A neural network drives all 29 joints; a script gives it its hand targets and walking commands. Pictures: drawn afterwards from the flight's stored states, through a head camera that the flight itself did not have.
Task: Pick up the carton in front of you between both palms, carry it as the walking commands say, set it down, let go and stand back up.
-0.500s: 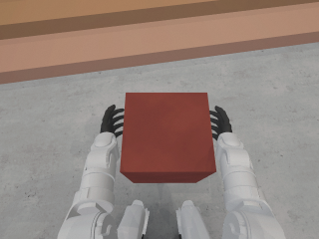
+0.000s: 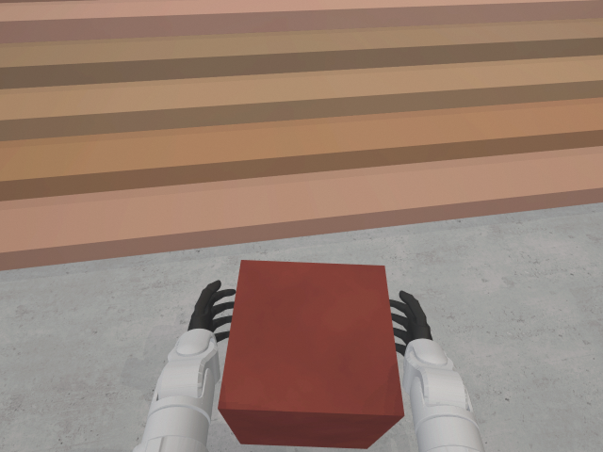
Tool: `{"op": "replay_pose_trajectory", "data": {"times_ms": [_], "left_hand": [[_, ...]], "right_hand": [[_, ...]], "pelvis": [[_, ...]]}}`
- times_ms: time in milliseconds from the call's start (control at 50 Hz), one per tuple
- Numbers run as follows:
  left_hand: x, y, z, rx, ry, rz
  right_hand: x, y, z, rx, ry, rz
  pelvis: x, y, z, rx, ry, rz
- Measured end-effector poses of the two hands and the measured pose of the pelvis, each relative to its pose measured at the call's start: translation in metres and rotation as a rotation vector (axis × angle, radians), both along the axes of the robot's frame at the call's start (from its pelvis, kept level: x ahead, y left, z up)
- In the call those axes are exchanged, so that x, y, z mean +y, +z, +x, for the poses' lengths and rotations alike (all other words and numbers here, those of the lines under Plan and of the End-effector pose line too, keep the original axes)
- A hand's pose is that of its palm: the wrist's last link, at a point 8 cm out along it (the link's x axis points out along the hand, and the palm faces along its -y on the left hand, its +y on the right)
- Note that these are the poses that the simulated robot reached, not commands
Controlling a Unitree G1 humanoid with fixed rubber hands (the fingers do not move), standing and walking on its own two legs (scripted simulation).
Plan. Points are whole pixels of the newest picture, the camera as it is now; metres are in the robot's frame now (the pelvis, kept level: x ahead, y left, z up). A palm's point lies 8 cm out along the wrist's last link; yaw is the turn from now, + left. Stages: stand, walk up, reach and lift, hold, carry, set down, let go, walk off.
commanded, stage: reach and lift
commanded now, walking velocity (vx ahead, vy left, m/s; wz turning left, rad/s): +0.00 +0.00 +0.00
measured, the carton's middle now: (308, 360) +0.31 +0.00 -0.08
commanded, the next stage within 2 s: hold in 1.20 s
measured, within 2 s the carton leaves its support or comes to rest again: neither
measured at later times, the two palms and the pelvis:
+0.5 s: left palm (190, 327) +0.29 +0.15 +0.05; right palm (429, 343) +0.28 -0.15 +0.04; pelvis -0.01 +0.00 +0.02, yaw +0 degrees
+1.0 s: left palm (190, 318) +0.30 +0.15 +0.06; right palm (431, 332) +0.29 -0.15 +0.05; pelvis +0.01 +0.00 +0.03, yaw +0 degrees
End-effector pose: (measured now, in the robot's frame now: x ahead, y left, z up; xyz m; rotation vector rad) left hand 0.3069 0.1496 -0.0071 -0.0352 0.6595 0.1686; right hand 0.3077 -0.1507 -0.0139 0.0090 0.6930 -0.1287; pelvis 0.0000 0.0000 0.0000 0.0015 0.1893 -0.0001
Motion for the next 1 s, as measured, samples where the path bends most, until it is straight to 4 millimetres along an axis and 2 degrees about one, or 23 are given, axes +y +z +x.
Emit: {"op": "replay_pose_trajectory", "data": {"times_ms": [140, 240, 380, 520, 1000], "left_hand": [[0.003, 0.039, -0.008, -0.018, -0.029, 0.016], [0.003, 0.054, -0.013, -0.008, -0.044, 0.033], [0.003, 0.053, -0.019, 0.023, -0.046, 0.033], [0.002, 0.057, -0.018, 0.007, -0.039, 0.031], [0.002, 0.068, -0.011, 0.008, -0.055, 0.051]], "right_hand": [[0.003, 0.039, -0.012, -0.019, -0.007, -0.013], [0.003, 0.054, -0.018, -0.009, 0.008, -0.033], [0.003, 0.054, -0.025, 0.021, 0.006, -0.032], [0.002, 0.058, -0.022, 0.005, 0.005, -0.028], [0.002, 0.069, -0.015, 0.006, 0.023, -0.05]], "pelvis": [[0.0, 0.017, 0.006, -0.128, 0.0, -0.002], [0.001, 0.021, 0.003, -0.198, 0.001, -0.002], [0.002, 0.021, -0.007, -0.24, 0.0, -0.002], [0.001, 0.02, -0.013, -0.246, 0.0, -0.002], [-0.001, 0.027, 0.006, -0.26, 0.003, -0.002]]}}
